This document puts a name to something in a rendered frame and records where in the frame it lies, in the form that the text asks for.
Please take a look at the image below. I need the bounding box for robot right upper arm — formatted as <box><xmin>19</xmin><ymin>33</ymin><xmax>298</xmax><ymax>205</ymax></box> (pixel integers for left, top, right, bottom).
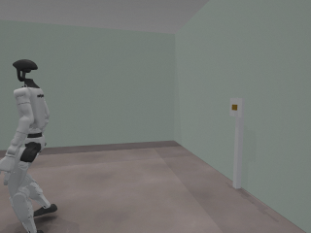
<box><xmin>42</xmin><ymin>90</ymin><xmax>50</xmax><ymax>119</ymax></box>

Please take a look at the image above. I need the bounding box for robot left upper arm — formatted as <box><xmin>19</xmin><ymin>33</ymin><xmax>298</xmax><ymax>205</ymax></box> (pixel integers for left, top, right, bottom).
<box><xmin>14</xmin><ymin>87</ymin><xmax>34</xmax><ymax>126</ymax></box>

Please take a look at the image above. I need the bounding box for robot thigh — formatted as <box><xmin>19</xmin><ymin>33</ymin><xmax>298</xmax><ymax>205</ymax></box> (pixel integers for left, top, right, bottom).
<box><xmin>8</xmin><ymin>144</ymin><xmax>38</xmax><ymax>200</ymax></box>
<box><xmin>21</xmin><ymin>143</ymin><xmax>46</xmax><ymax>187</ymax></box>

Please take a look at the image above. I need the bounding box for robot right thigh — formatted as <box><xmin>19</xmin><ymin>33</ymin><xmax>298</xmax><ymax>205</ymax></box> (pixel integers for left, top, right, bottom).
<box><xmin>21</xmin><ymin>143</ymin><xmax>46</xmax><ymax>187</ymax></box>

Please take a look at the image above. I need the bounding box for right robot forearm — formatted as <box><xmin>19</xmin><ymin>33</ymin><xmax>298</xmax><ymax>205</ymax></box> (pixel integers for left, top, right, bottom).
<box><xmin>38</xmin><ymin>117</ymin><xmax>49</xmax><ymax>135</ymax></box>

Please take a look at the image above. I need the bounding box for panel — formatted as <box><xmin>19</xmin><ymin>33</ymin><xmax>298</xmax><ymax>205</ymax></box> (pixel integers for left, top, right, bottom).
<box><xmin>229</xmin><ymin>98</ymin><xmax>245</xmax><ymax>189</ymax></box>

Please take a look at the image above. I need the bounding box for robot left hand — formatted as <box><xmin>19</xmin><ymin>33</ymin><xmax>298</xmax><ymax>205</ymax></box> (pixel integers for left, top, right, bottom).
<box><xmin>0</xmin><ymin>156</ymin><xmax>16</xmax><ymax>185</ymax></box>

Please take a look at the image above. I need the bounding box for left robot forearm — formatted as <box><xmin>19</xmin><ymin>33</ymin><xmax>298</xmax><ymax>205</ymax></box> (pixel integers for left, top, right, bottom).
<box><xmin>5</xmin><ymin>116</ymin><xmax>30</xmax><ymax>158</ymax></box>

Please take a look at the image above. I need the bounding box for robot left thigh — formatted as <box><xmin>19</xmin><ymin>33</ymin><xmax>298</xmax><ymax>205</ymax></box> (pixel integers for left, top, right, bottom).
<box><xmin>8</xmin><ymin>144</ymin><xmax>38</xmax><ymax>200</ymax></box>

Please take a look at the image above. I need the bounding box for button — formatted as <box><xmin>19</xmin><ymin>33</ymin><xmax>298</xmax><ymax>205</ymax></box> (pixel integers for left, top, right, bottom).
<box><xmin>231</xmin><ymin>104</ymin><xmax>238</xmax><ymax>111</ymax></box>

